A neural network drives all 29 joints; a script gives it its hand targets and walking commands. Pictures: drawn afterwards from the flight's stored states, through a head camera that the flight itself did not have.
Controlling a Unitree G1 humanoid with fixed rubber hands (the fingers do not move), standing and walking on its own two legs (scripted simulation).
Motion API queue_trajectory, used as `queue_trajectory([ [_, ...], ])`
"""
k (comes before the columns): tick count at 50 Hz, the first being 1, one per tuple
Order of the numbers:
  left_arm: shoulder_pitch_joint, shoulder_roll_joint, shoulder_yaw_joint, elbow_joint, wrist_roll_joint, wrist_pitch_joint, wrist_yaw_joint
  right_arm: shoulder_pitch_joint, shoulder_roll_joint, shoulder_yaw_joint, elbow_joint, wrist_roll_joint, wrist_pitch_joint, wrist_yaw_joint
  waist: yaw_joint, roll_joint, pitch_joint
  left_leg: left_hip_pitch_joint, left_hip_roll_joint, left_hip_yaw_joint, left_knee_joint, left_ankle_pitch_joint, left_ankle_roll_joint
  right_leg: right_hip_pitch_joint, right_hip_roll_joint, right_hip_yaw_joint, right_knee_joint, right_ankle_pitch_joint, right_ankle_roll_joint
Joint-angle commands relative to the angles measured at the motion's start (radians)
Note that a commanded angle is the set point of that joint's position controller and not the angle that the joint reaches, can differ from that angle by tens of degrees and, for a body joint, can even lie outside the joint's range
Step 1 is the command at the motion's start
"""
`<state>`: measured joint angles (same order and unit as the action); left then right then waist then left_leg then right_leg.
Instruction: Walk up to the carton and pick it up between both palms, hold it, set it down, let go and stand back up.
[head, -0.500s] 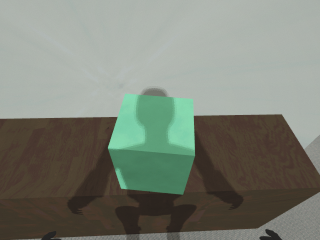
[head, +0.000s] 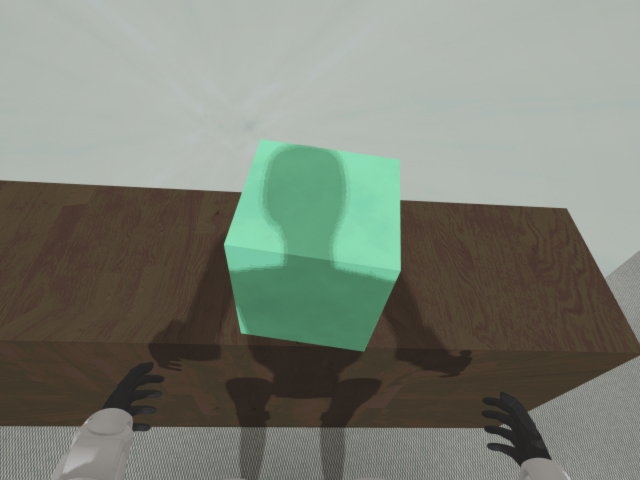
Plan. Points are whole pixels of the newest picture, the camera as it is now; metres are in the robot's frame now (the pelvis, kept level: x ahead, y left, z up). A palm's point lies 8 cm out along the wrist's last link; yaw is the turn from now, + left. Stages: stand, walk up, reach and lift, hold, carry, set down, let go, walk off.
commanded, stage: reach and lift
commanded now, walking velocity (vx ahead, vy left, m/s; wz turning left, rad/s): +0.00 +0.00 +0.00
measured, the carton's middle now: (315, 251) +0.44 -0.01 -0.03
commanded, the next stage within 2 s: none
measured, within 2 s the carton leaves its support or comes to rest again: neither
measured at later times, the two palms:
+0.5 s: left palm (60, 455) +0.16 +0.28 -0.03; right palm out of the picture +0.10 -0.23 -0.04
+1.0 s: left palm (90, 433) +0.18 +0.25 -0.02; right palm (505, 464) +0.14 -0.21 -0.01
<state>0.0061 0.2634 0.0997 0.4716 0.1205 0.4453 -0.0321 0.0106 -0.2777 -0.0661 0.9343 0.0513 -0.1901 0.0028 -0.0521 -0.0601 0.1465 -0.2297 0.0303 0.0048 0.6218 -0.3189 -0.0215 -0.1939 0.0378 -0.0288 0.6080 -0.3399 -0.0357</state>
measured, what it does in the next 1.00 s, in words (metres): shifts its weight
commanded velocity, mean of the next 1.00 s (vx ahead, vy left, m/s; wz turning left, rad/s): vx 0.00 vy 0.00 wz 0.00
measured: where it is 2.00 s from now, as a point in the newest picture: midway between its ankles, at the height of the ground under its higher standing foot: outside the picture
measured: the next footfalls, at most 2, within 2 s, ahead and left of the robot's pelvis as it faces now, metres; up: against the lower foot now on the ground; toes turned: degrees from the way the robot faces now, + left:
none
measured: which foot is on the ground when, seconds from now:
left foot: down 0.00-1.00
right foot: down 0.00-1.00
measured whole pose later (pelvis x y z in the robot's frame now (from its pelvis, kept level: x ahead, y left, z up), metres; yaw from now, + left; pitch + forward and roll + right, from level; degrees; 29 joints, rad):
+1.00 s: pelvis -0.05 +0.03 +0.01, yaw -4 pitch -10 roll +0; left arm 0.05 0.27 -0.01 0.59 -0.10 -0.01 -0.05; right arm 0.17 -0.15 -0.09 0.44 0.06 -0.05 -0.03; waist 0.01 -0.01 0.06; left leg -0.12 0.01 0.09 0.50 -0.22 0.03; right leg -0.10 0.03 0.05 0.53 -0.25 -0.02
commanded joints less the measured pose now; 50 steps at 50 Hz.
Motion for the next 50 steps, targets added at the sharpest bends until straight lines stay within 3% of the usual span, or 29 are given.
queue_trajectory([
  [1, 0.02, 0.165, 0.048, -0.166, 0.009, -0.013, 0.026, 0.037, -0.243, -0.096, -0.135, -0.005, -0.005, 0.007, 0.013, 0.077, -0.252, 0.232, -0.015, 0.027, -0.088, 0.253, -0.012, -0.036, -0.06, -0.009, -0.131, 0.589, 0.038],
  [2, 0.009, 0.158, 0.027, -0.146, -0.005, -0.013, 0.028, 0.045, -0.231, -0.082, -0.16, -0.009, 0.016, 0.012, -0.011, 0.048, -0.213, 0.212, -0.014, 0.038, -0.11, 0.199, -0.004, -0.058, -0.047, -0.013, -0.144, 0.497, 0.042],
  [3, -0.017, 0.17, 0.044, -0.164, -0.013, -0.025, 0.032, 0.05, -0.207, -0.07, -0.226, -0.008, 0.016, 0.013, 0.03, 0.076, -0.222, 0.187, -0.012, 0.05, -0.119, 0.17, 0.009, -0.036, -0.057, 0.016, -0.156, 0.446, 0.038],
  [4, 0.006, 0.163, 0.039, -0.136, -0.023, -0.027, 0.034, 0.056, -0.212, -0.086, -0.232, -0.02, 0.036, 0.018, 0.016, 0.059, -0.144, 0.191, -0.006, 0.049, -0.138, 0.119, 0.019, -0.083, -0.052, 0.016, -0.178, 0.334, 0.034],
  [7, -0.051, 0.189, 0.023, -0.161, -0.046, -0.048, 0.04, 0.076, -0.155, -0.078, -0.341, -0.056, 0.072, 0.027, 0.042, 0.059, -0.095, 0.165, -0.009, 0.077, -0.178, 0.04, 0.024, -0.124, -0.045, 0.03, -0.201, 0.129, 0.021],
  [10, -0.031, 0.156, -0.001, -0.179, -0.073, -0.06, 0.043, 0.104, -0.126, -0.093, -0.393, -0.048, 0.103, 0.039, 0.022, 0.079, -0.092, 0.175, -0.005, 0.062, -0.18, -0.009, 0.022, -0.166, -0.041, 0.03, -0.225, 0.033, 0.003],
  [11, -0.033, 0.17, 0.028, -0.164, -0.07, -0.072, 0.049, 0.108, -0.113, -0.083, -0.421, -0.06, 0.109, 0.041, 0.042, 0.082, -0.083, 0.173, -0.006, 0.077, -0.195, -0.014, 0.024, -0.15, -0.046, 0.044, -0.238, 0.013, -0.004],
  [13, -0.033, 0.167, -0.008, -0.147, -0.076, -0.077, 0.033, 0.126, -0.097, -0.086, -0.455, -0.071, 0.134, 0.032, 0.026, 0.054, -0.057, 0.137, -0.006, 0.078, -0.21, -0.028, 0.033, -0.162, -0.036, 0.038, -0.239, 0.021, -0.001],
  [15, -0.062, 0.178, -0.01, -0.193, -0.088, -0.097, 0.045, 0.107, -0.089, -0.097, -0.491, -0.066, 0.139, 0.039, 0.032, 0.114, -0.104, 0.116, 0.015, 0.057, -0.241, -0.118, 0.028, -0.122, -0.038, 0.036, -0.218, -0.028, -0.012],
  [17, -0.082, 0.193, 0.005, -0.161, -0.101, -0.126, 0.042, 0.083, -0.093, -0.101, -0.553, -0.079, 0.135, 0.029, 0.041, 0.106, -0.093, 0.026, 0.008, 0.078, -0.252, -0.152, 0.05, -0.062, -0.018, 0.026, -0.203, -0.052, -0.002],
  [19, -0.073, 0.188, -0.004, -0.162, -0.107, -0.144, 0.047, 0.081, -0.102, -0.121, -0.525, -0.079, 0.154, 0.023, 0.043, 0.156, -0.096, -0.029, 0.041, 0.057, -0.298, -0.214, 0.047, -0.001, -0.002, 0.01, -0.163, 0.004, 0.004],
  [24, -0.145, 0.144, -0.028, -0.074, -0.113, -0.201, 0.034, 0.004, -0.121, -0.097, -0.528, -0.05, 0.153, 0.025, 0.059, 0.19, -0.095, -0.285, 0.117, 0.016, -0.446, -0.427, 0.108, 0.286, 0.068, -0.016, -0.05, 0.076, 0.036],
  [25, -0.141, 0.152, -0.028, -0.068, -0.13, -0.21, 0.023, 0.002, -0.103, -0.106, -0.557, -0.049, 0.158, 0.016, 0.054, 0.168, -0.105, -0.308, 0.108, 0.022, -0.439, -0.429, 0.118, 0.309, 0.063, -0.019, -0.054, 0.051, 0.034],
  [26, -0.119, 0.155, 0.0, -0.029, -0.129, -0.226, 0.018, 0.01, -0.086, -0.084, -0.554, -0.057, 0.158, 0.012, 0.079, 0.083, -0.079, -0.288, 0.099, 0.037, -0.423, -0.393, 0.121, 0.303, 0.05, 0.0, -0.085, 0.019, 0.036],
  [27, -0.143, 0.151, -0.024, -0.029, -0.154, -0.236, 0.001, 0.007, -0.074, -0.095, -0.567, -0.063, 0.167, 0.002, 0.055, 0.063, -0.064, -0.231, 0.085, 0.049, -0.408, -0.364, 0.119, 0.222, 0.048, -0.01, -0.11, -0.01, 0.033],
  [29, -0.187, 0.185, -0.007, 0.023, -0.183, -0.248, -0.014, 0.002, -0.027, -0.068, -0.611, -0.052, 0.17, -0.017, 0.066, -0.041, -0.072, -0.101, 0.02, 0.087, -0.293, -0.266, 0.097, 0.064, -0.017, 0.058, -0.203, -0.211, -0.01],
  [30, -0.215, 0.189, -0.017, -0.026, -0.203, -0.26, -0.02, 0.017, -0.016, -0.064, -0.645, -0.043, 0.158, -0.035, 0.037, -0.121, -0.063, 0.049, -0.019, 0.067, -0.222, -0.166, 0.081, -0.105, -0.072, 0.111, -0.275, -0.275, -0.045],
  [31, -0.165, 0.182, -0.011, -0.044, -0.203, -0.27, -0.022, 0.092, 0.035, -0.021, -0.653, -0.023, 0.161, -0.046, 0.04, -0.126, -0.061, 0.203, -0.061, 0.092, -0.164, -0.033, 0.06, -0.249, -0.119, 0.134, -0.347, -0.305, -0.065],
  [33, -0.208, 0.223, 0.001, -0.038, -0.233, -0.274, -0.038, 0.069, 0.041, -0.017, -0.675, -0.009, 0.161, -0.068, 0.017, -0.147, -0.044, 0.407, -0.103, 0.078, -0.08, 0.058, 0.043, -0.489, -0.182, 0.194, -0.439, -0.425, -0.087],
  [35, -0.198, 0.245, 0.001, -0.088, -0.218, -0.271, -0.05, 0.12, 0.06, 0.006, -0.689, 0.022, 0.179, -0.087, 0.036, -0.104, -0.05, 0.481, -0.123, 0.081, -0.055, 0.047, 0.034, -0.533, -0.206, 0.212, -0.453, -0.47, -0.099],
  [36, -0.179, 0.252, 0.012, -0.06, -0.212, -0.271, -0.053, 0.14, 0.077, 0.006, -0.695, 0.019, 0.19, -0.1, 0.021, -0.103, -0.028, 0.493, -0.115, 0.062, -0.05, 0.061, 0.036, -0.565, -0.214, 0.221, -0.461, -0.459, -0.101],
  [38, -0.148, 0.222, -0.003, -0.119, -0.207, -0.272, -0.042, 0.114, 0.05, -0.034, -0.679, 0.018, 0.187, -0.095, 0.026, 0.028, -0.073, 0.483, -0.092, 0.045, -0.083, 0.007, 0.011, -0.57, -0.178, 0.177, -0.41, -0.4, -0.114],
  [40, -0.207, 0.213, -0.041, -0.157, -0.224, -0.304, -0.026, 0.036, 0.036, -0.058, -0.698, 0.015, 0.173, -0.08, 0.046, 0.131, -0.124, 0.254, -0.014, -0.015, -0.226, -0.219, 0.046, -0.319, -0.076, 0.086, -0.262, -0.225, -0.066],
  [42, -0.171, 0.161, -0.073, -0.137, -0.209, -0.36, -0.011, -0.019, 0.013, -0.048, -0.745, 0.018, 0.152, -0.057, 0.064, 0.254, -0.139, -0.146, 0.104, -0.057, -0.432, -0.455, 0.109, 0.173, 0.052, 0.007, -0.083, 0.045, 0.023],
  [44, -0.161, 0.116, -0.084, -0.064, -0.183, -0.426, -0.006, -0.032, -0.047, -0.077, -0.675, 0.012, 0.127, -0.034, 0.068, 0.311, -0.119, -0.433, 0.166, -0.08, -0.537, -0.587, 0.148, 0.431, 0.097, -0.031, 0.039, 0.171, 0.047],
  [45, -0.117, 0.1, -0.08, -0.053, -0.182, -0.459, 0.002, -0.026, -0.021, -0.053, -0.669, 0.014, 0.116, -0.027, 0.073, 0.305, -0.124, -0.459, 0.15, -0.048, -0.516, -0.521, 0.138, 0.485, 0.075, -0.005, 0.017, 0.15, 0.034],
  [47, -0.164, 0.105, -0.079, -0.007, -0.224, -0.496, -0.004, -0.063, 0.001, -0.053, -0.647, 0.009, 0.106, -0.02, 0.075, 0.214, -0.113, -0.359, 0.13, -0.04, -0.514, -0.458, 0.117, 0.403, 0.062, -0.013, -0.032, 0.107, 0.023],
  [48, -0.127, 0.099, -0.073, 0.016, -0.245, -0.508, -0.014, -0.024, 0.041, -0.043, -0.635, 0.013, 0.101, -0.029, 0.076, 0.105, -0.082, -0.237, 0.089, -0.025, -0.461, -0.353, 0.084, 0.304, 0.035, 0.013, -0.118, 0.039, 0.004],
  [50, -0.143, 0.174, -0.05, -0.056, -0.294, -0.56, -0.025, 0.017, 0.117, 0.0, -0.668, 0.035, 0.072, -0.057, 0.061, -0.026, -0.097, 0.138, -0.03, 0.03, -0.257, -0.117, 0.038, -0.072, -0.086, 0.118, -0.309, -0.173, -0.032],
])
